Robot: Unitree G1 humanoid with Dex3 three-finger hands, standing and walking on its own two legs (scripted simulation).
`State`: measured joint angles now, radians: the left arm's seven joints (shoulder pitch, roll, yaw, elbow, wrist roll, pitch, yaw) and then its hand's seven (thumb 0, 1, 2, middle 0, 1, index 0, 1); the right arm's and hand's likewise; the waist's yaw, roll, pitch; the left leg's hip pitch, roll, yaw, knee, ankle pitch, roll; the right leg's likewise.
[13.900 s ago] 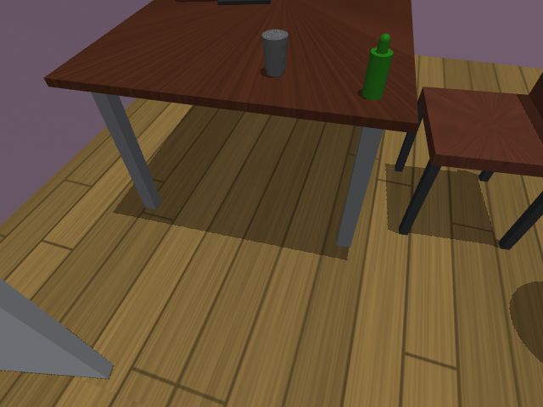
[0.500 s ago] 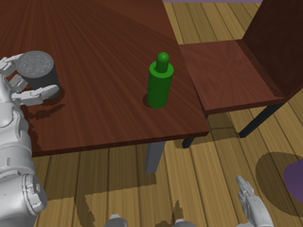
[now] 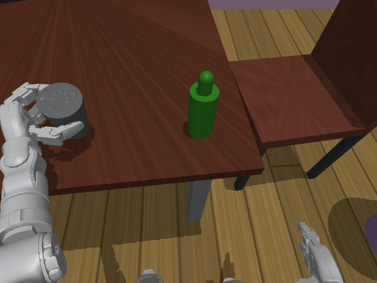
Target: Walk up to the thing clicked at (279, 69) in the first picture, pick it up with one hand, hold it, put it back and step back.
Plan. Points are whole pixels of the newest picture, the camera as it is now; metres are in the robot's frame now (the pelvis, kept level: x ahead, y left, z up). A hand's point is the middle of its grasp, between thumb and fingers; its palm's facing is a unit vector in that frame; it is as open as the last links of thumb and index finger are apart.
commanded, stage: settle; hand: left
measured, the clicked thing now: (68, 115) +0.46 +0.25 +0.08
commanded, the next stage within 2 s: lift in 0.64 s
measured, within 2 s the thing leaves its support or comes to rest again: leaves its support in 0.18 s
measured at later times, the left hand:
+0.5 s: hand (44, 109) +0.43 +0.26 +0.14, palm faces +0.33 -0.94 -0.04, open 10.7 cm
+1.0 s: hand (44, 100) +0.42 +0.25 +0.16, palm faces +0.33 -0.94 -0.02, open 10.7 cm
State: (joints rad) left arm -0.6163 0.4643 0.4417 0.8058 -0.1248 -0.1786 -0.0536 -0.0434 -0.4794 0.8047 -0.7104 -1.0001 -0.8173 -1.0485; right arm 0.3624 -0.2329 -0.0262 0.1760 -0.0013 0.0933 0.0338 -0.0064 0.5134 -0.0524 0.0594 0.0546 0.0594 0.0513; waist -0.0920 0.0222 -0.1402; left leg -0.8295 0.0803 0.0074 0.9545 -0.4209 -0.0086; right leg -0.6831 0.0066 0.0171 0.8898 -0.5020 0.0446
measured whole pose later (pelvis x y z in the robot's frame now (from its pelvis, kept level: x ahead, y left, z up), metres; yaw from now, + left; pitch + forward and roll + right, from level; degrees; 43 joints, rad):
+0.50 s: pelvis -0.02 +0.00 +0.01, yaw +0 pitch +11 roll -2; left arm -0.67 0.45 0.39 0.83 -0.11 -0.10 0.00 -0.04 -0.61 0.86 -0.77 -1.10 -0.85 -1.16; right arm 0.33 -0.23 -0.05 0.27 0.01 0.06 -0.03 -0.01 0.52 -0.05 0.06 0.05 0.06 0.05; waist -0.08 0.02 -0.11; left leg -0.71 0.07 0.01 0.87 -0.36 -0.01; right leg -0.57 0.00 0.02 0.81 -0.45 0.04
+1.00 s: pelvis -0.02 +0.00 +0.02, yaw +0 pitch +9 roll -2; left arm -0.66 0.41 0.35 0.78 -0.12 -0.05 0.03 -0.04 -0.61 0.87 -0.74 -1.15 -0.82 -1.21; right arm 0.33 -0.23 -0.05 0.30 0.03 0.00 -0.05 -0.01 0.53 -0.05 0.06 0.05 0.06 0.05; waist -0.06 0.02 -0.11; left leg -0.62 0.07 0.02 0.79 -0.33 -0.01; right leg -0.49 0.00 0.03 0.75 -0.42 0.04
